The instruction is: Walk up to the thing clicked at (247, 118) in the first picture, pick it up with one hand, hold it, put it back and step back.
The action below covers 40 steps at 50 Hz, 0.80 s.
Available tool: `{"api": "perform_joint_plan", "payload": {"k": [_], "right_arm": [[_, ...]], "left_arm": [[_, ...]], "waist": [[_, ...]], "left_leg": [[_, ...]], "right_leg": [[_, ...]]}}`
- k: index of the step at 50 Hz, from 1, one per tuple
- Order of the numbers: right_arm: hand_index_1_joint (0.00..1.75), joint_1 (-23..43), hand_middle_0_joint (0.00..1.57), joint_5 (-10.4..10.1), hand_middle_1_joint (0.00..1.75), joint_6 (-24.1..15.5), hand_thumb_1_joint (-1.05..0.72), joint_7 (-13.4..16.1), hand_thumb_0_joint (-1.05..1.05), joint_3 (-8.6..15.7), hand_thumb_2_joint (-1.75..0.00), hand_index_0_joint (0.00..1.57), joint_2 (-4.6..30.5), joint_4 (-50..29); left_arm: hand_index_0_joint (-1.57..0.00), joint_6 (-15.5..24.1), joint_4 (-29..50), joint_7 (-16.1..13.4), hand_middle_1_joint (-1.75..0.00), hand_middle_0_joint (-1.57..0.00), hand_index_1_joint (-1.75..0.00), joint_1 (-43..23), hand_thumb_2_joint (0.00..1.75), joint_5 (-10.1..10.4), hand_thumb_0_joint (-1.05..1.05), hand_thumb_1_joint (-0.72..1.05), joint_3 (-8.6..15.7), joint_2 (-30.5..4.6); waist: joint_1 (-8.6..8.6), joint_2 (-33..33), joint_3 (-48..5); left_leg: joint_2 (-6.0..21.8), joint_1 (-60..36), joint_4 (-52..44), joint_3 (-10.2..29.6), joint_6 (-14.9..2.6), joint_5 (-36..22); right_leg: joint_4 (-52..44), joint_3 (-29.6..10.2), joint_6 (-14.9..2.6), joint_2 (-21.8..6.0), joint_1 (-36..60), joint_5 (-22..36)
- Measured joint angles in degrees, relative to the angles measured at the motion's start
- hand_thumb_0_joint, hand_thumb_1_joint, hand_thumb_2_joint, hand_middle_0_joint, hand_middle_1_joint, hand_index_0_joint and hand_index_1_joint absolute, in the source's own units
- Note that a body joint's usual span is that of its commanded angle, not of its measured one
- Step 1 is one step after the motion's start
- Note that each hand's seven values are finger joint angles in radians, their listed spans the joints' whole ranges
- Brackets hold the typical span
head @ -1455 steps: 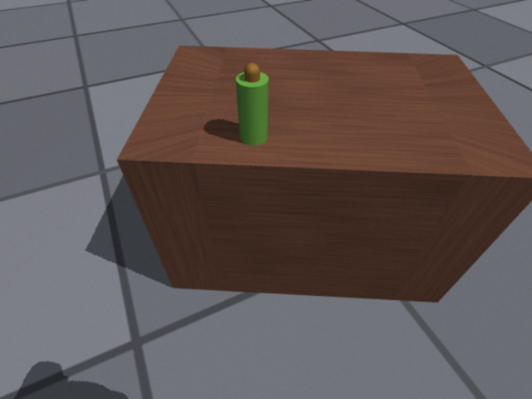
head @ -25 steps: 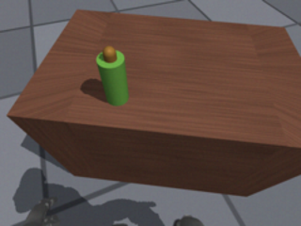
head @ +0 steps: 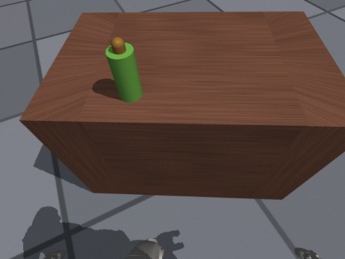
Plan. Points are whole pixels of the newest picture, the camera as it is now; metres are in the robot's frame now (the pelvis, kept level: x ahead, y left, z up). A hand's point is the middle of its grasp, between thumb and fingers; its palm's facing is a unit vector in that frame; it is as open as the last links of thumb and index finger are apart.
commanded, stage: step back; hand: left
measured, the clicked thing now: (124, 69) +0.62 +0.18 +0.05
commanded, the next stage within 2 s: none
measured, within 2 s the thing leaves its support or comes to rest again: neither
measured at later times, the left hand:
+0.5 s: hand out of the picture -0.06 +0.29 -0.15, palm faces +0.04 -0.93 -0.37, open 7.4 cm
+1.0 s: hand out of the picture -0.20 +0.24 -0.13, palm faces +0.07 -0.89 -0.45, open 7.4 cm
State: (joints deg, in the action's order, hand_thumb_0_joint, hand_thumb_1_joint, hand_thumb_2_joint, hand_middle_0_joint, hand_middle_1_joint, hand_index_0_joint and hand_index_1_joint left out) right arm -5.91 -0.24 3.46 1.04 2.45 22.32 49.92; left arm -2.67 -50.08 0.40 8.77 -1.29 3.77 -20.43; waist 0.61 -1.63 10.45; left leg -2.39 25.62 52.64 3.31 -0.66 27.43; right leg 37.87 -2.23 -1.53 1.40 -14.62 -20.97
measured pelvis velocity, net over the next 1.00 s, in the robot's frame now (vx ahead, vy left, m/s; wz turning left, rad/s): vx -0.30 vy -0.04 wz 0.09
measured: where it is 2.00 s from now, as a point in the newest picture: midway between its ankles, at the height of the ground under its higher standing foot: outside the picture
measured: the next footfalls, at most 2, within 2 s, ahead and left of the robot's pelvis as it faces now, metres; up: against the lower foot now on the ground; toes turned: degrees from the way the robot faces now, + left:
left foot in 0.26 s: -0.05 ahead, +0.13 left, +0.00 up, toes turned +2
right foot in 0.66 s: -0.21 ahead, -0.15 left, +0.00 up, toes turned +1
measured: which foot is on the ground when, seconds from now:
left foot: up 0.00-0.24, down 0.26-0.68, up 0.70-1.00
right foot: down 0.00-0.28, up 0.30-0.64, down 0.66-1.00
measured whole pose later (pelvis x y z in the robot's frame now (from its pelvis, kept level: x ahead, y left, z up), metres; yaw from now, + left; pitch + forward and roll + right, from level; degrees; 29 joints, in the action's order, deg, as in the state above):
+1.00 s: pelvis -0.30 -0.04 +0.00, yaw +5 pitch -1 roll +2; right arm -12.0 0.9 2.6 1.2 2.3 22.5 50.1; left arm -2.9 -43.2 -1.3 7.5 -1.6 3.6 -22.0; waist 0.7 -0.5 9.9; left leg -2.8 16.5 44.0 1.8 0.2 26.7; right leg 40.0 3.1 -1.3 -3.1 -21.6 -16.9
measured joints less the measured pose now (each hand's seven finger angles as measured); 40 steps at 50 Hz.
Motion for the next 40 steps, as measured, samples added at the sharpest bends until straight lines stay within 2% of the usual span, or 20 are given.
{"api": "perform_joint_plan", "payload": {"k": [3, 6, 10, 12, 13, 14, 15, 17, 18, 20, 23, 26, 28, 31, 33, 34, 35, 37, 38, 40], "right_arm": [[0.30, -0.9, 0.20, -0.4, 0.30, -0.4, -0.91, 0.1, 0.01, -0.1, -0.90, 0.21, 0.7, -0.1], [0.30, -2.1, 0.20, -0.2, 0.30, -0.9, -0.91, 0.4, 0.00, -0.2, -0.90, 0.21, 1.4, -0.4], [0.30, -3.0, 0.20, 0.4, 0.30, -1.0, -0.91, 0.3, 0.01, -0.1, -0.90, 0.21, 1.5, -0.3], [0.30, -3.4, 0.20, 0.6, 0.30, -1.4, -0.91, 0.0, 0.01, 0.1, -0.90, 0.21, 1.3, -0.3], [0.30, -3.6, 0.20, 0.9, 0.30, -1.8, -0.91, -0.1, 0.01, 0.3, -0.90, 0.21, 1.0, -0.2], [0.30, -3.3, 0.20, 1.3, 0.30, -2.0, -0.91, -0.2, 0.01, 0.4, -0.90, 0.21, 0.3, 0.0], [0.30, -3.2, 0.20, 1.5, 0.30, -2.0, -0.91, -0.5, 0.01, 0.2, -0.90, 0.21, -0.2, 0.1], [0.30, -3.2, 0.20, 1.7, 0.30, -2.1, -0.91, -1.1, 0.01, -0.3, -0.90, 0.21, -0.8, 0.1], [0.30, -3.2, 0.20, 1.8, 0.30, -2.2, -0.91, -1.1, 0.01, -0.5, -0.90, 0.21, -1.2, 0.1], [0.30, -3.1, 0.20, 1.9, 0.30, -2.1, -0.91, -0.9, 0.01, -0.8, -0.90, 0.21, -1.9, 0.0], [0.31, -2.4, 0.20, 1.9, 0.30, -2.2, -0.91, -0.5, 0.01, -0.6, -0.90, 0.21, -2.1, -0.9], [0.31, -1.4, 0.20, 1.7, 0.30, -2.4, -0.90, -0.3, 0.01, -0.4, -0.90, 0.21, -1.9, -2.4], [0.31, -0.6, 0.20, 1.8, 0.30, -2.4, -0.90, -0.3, 0.01, -0.3, -0.90, 0.21, -1.5, -3.4], [0.31, 0.3, 0.20, 1.8, 0.30, -1.9, -0.90, -0.5, 0.00, -0.3, -0.90, 0.21, -0.6, -4.5], [0.31, 0.6, 0.20, 1.6, 0.30, -1.3, -0.90, -0.6, 0.00, -0.3, -0.90, 0.21, 0.4, -4.7], [0.31, 0.9, 0.20, 1.5, 0.30, -0.9, -0.90, -0.6, 0.00, -0.1, -0.90, 0.21, 1.2, -4.5], [0.31, 0.8, 0.20, 1.2, 0.30, -0.6, -0.90, -0.3, 0.00, 0.3, -0.90, 0.21, 1.7, -4.0], [0.30, -0.4, 0.20, 1.0, 0.30, 0.1, -0.91, 0.4, 0.00, 0.8, -0.90, 0.21, 1.5, -2.8], [0.30, -1.1, 0.20, 0.8, 0.30, 0.2, -0.91, 0.5, 0.01, 0.8, -0.90, 0.21, 1.6, -2.3], [0.30, -2.4, 0.20, 0.4, 0.30, -0.1, -0.91, 0.6, 0.01, 0.7, -0.90, 0.21, 1.9, -1.7]], "left_arm": [[-0.21, -0.2, 1.1, -0.3, -0.30, -0.20, -0.30, 0.3, 0.89, 0.0, 0.01, 0.90, -0.2, 0.7], [-0.21, -0.3, 2.9, -0.8, -0.30, -0.20, -0.30, -0.4, 0.89, -0.3, 0.01, 0.90, -0.3, 0.7], [-0.21, 0.1, 5.8, -1.3, -0.30, -0.20, -0.30, -1.8, 0.89, -0.3, 0.01, 0.90, -0.5, -0.1], [-0.21, -0.2, 6.8, -1.2, -0.30, -0.20, -0.30, -2.6, 0.89, -0.1, 0.01, 0.90, -0.6, -0.9], [-0.21, -0.4, 7.0, -1.1, -0.30, -0.20, -0.30, -3.0, 0.89, 0.1, 0.01, 0.90, -0.6, -1.4], [-0.21, -0.7, 6.9, -1.1, -0.30, -0.20, -0.30, -3.5, 0.89, 0.3, 0.01, 0.90, -0.4, -2.0], [-0.21, -1.1, 6.5, -1.2, -0.30, -0.20, -0.30, -3.6, 0.89, 0.6, 0.01, 0.90, -0.2, -2.2], [-0.20, -1.9, 5.2, -1.5, -0.30, -0.20, -0.30, -3.5, 0.89, 0.5, 0.01, 0.90, 0.2, -2.3], [-0.20, -2.1, 4.7, -1.6, -0.30, -0.20, -0.30, -3.2, 0.89, 0.7, 0.01, 0.90, 0.4, -2.5], [-0.20, -2.2, 4.2, -1.5, -0.30, -0.20, -0.30, -2.2, 0.89, 1.0, 0.01, 0.90, 0.8, -2.8], [-0.20, -1.9, 3.7, -1.2, -0.30, -0.20, -0.30, -0.2, 0.89, 0.9, 0.01, 0.90, 1.2, -3.0], [-0.20, -2.0, 3.1, -0.9, -0.30, -0.20, -0.30, 1.4, 0.89, 0.6, 0.01, 0.90, 1.2, -3.2], [-0.20, -2.1, 2.7, -0.7, -0.30, -0.20, -0.30, 2.0, 0.89, 0.5, 0.01, 0.90, 1.1, -3.2], [-0.20, -1.8, 2.0, -0.2, -0.30, -0.20, -0.30, 2.6, 0.89, 0.5, 0.01, 0.90, 1.0, -3.0], [-0.20, -1.3, 1.5, 0.2, -0.30, -0.20, -0.30, 3.2, 0.89, 0.4, 0.01, 0.90, 1.0, -2.8], [-0.20, -1.0, 0.9, 0.3, -0.30, -0.20, -0.30, 3.2, 0.89, 0.1, 0.01, 0.90, 1.1, -2.0], [-0.20, -1.0, 0.7, 0.5, -0.30, -0.20, -0.30, 3.3, 0.89, -0.2, 0.01, 0.90, 1.1, -1.3], [-0.20, -1.1, 1.0, 0.8, -0.30, -0.20, -0.30, 4.3, 0.89, -0.6, 0.01, 0.90, 0.6, -0.7], [-0.20, -1.1, 1.1, 0.6, -0.30, -0.20, -0.30, 4.8, 0.89, -0.6, 0.01, 0.90, 0.3, -0.4], [-0.21, -1.1, 1.1, 0.2, -0.30, -0.20, -0.30, 5.0, 0.89, -0.8, 0.01, 0.90, 0.1, 0.2]], "waist": [[0.59, 0.1, -0.9], [0.72, 0.0, -1.2], [0.56, 0.6, -0.5], [0.23, 1.2, -0.2], [0.08, 1.8, 0.1], [0.50, 3.5, 0.9], [0.76, 4.3, 1.1], [-0.04, 3.7, 0.8], [-0.17, 3.9, 0.5], [0.08, 4.3, -0.1], [0.56, 4.2, -0.4], [0.75, 4.0, -0.1], [0.95, 3.7, 0.3], [1.15, 3.1, 0.3], [1.32, 2.3, -0.6], [1.04, 0.5, -0.5], [0.44, -0.8, -0.6], [1.35, 0.0, -1.8], [1.80, 0.3, -2.2], [1.61, 0.1, -2.8]], "left_leg": [[-3.7, 1.3, 10.4, 3.5, 0.30, 1.2], [-3.9, -0.7, 10.4, 3.8, 1.10, 1.8], [-1.3, -6.0, -1.6, 1.1, 1.22, 2.0], [0.0, -9.4, -11.0, -0.7, 0.51, -2.4], [0.0, -10.8, -15.1, -1.3, 0.05, -6.5], [-0.9, -10.9, -15.4, -2.2, -0.36, -7.7], [-1.0, -10.4, -14.8, -2.7, -0.68, -7.7], [0.3, -9.3, -14.4, -1.9, -1.04, -8.2], [0.8, -9.1, -15.3, -1.7, -0.98, -9.1], [1.7, -8.8, -17.4, -2.0, -0.81, -11.2], [3.0, -7.9, -19.3, -2.6, -0.73, -13.6], [4.1, -6.4, -19.8, -3.3, -0.58, -15.4], [4.9, -5.1, -19.4, -3.9, -0.28, -16.4], [6.0, -2.6, -18.1, -4.6, 0.74, -17.6], [6.5, -0.2, -16.4, -4.7, 1.70, -18.2], [7.4, 0.9, -15.2, -3.7, 1.69, -18.2], [6.6, 2.1, -13.3, -1.4, 1.37, -14.3], [1.9, 4.6, -4.3, 1.7, 1.31, -3.7], [-0.3, 5.5, 0.7, 2.8, 1.23, -1.9], [-3.2, 6.1, 8.1, 4.1, 1.08, -1.4]], "right_leg": [[-2.2, -0.2, 0.14, -1.3, -0.7, 2.5], [-3.1, 0.4, 0.40, -1.9, -2.0, 4.3], [-1.8, 2.0, 1.03, -2.9, -4.5, 5.4], [0.3, 2.9, 1.59, -3.5, -6.3, 5.3], [1.9, 3.0, 1.98, -4.0, -7.4, 4.9], [3.5, 1.8, 1.71, -4.7, -8.3, 4.9], [6.1, -0.2, 1.35, -3.7, -9.2, 0.5], [16.2, -3.9, 0.94, 0.9, -11.6, -7.7], [21.5, -5.5, 0.73, 2.9, -12.6, -8.8], [29.2, -6.9, 0.82, 5.0, -13.5, -8.3], [32.8, -6.9, 2.31, 5.3, -12.1, -7.7], [28.2, -6.3, 3.61, 3.8, -8.5, -8.1], [22.5, -5.2, 3.83, 2.4, -5.9, -8.3], [11.6, -2.6, 3.01, 0.2, -1.5, -7.4], [1.8, -0.5, 1.74, -0.9, 2.2, -4.2], [0.5, 0.5, 1.43, 0.1, 2.5, -4.2], [1.1, 1.5, 1.14, 0.5, 2.1, -3.9], [2.5, 0.9, 0.45, -0.9, 0.3, -3.2], [2.1, 0.5, 0.32, -1.6, -0.1, -2.4], [0.4, 0.7, 0.44, -2.5, -0.5, -0.4]]}}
